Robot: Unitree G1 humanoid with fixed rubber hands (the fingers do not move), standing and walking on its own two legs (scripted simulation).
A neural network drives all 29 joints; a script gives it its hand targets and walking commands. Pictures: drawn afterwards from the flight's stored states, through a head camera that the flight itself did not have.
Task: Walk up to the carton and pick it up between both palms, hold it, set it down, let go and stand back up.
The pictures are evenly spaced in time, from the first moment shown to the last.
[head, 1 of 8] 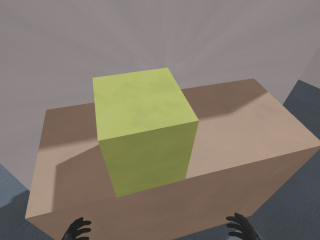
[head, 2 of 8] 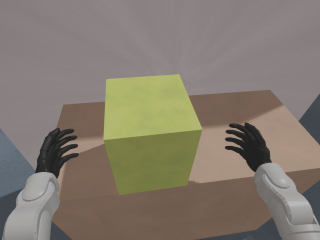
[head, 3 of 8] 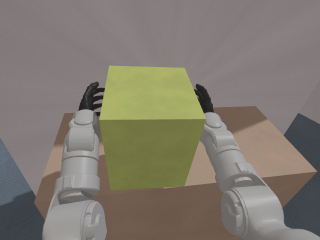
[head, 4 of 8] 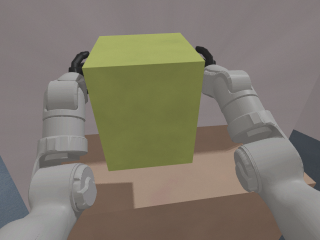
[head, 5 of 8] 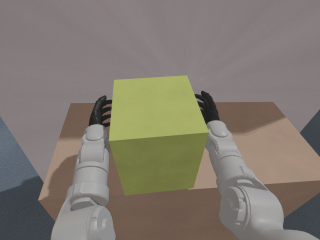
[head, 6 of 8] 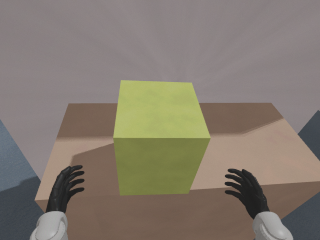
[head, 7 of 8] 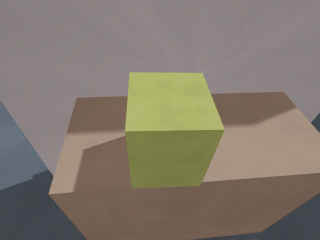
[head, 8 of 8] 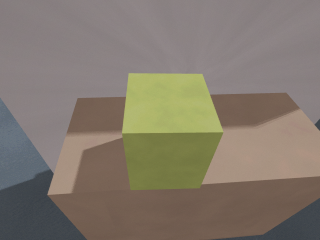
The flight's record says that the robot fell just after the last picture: no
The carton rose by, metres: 0.24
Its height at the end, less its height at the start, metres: +0.00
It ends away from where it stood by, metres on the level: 0.01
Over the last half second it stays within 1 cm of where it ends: yes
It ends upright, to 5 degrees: yes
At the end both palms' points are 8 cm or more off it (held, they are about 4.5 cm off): yes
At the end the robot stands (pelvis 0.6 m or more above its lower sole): yes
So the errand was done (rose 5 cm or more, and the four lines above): yes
